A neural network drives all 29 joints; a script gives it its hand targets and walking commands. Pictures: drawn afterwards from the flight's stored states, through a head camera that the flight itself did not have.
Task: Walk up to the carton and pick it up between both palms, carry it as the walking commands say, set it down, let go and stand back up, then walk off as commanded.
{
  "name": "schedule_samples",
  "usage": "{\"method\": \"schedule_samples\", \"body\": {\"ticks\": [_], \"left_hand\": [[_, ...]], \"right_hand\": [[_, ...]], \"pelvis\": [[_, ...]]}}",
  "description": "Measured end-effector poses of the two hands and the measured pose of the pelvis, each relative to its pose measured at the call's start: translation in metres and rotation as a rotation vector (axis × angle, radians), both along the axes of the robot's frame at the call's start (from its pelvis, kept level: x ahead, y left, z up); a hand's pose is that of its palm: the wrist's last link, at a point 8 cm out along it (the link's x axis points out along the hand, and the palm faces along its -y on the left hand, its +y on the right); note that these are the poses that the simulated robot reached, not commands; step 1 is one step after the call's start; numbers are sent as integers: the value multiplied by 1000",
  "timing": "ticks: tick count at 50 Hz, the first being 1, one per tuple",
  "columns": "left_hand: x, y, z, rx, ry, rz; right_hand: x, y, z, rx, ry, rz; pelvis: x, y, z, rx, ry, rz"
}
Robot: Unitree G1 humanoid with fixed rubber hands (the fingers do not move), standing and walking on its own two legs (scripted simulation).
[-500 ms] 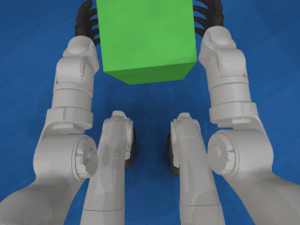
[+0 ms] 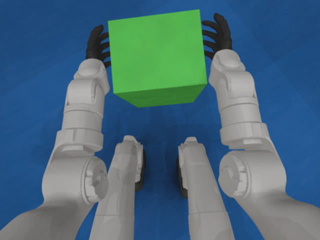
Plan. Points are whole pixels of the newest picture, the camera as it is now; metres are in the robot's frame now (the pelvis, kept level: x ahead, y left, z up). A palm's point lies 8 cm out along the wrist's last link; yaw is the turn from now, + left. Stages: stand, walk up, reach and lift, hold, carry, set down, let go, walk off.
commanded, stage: reach and lift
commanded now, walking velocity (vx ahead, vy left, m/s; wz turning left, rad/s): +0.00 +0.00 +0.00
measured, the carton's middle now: (160, 71) +0.50 +0.00 -0.11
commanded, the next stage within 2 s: none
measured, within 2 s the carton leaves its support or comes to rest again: neither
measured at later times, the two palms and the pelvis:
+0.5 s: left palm (70, 33) +0.47 +0.15 +0.09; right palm (246, 13) +0.49 -0.12 +0.12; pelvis +0.09 +0.00 +0.09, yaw -1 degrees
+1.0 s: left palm (55, 15) +0.45 +0.13 +0.16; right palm (282, 2) +0.46 -0.14 +0.17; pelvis +0.12 -0.01 +0.14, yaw -3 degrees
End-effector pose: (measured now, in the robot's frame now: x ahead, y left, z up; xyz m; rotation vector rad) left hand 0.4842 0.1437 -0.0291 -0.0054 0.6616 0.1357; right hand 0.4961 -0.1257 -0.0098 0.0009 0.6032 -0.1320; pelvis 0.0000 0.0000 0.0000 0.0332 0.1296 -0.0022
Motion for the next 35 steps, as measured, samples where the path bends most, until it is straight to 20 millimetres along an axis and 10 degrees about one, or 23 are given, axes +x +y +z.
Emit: {"method": "schedule_samples", "body": {"ticks": [22,35], "left_hand": [[-16,3,113,-27,28,45],[-22,-1,134,41,83,-19]], "right_hand": [[-5,5,120,-16,19,14],[-26,0,124,51,72,-44]], "pelvis": [[82,0,82,7,155,-21],[122,-3,123,9,112,-37]]}}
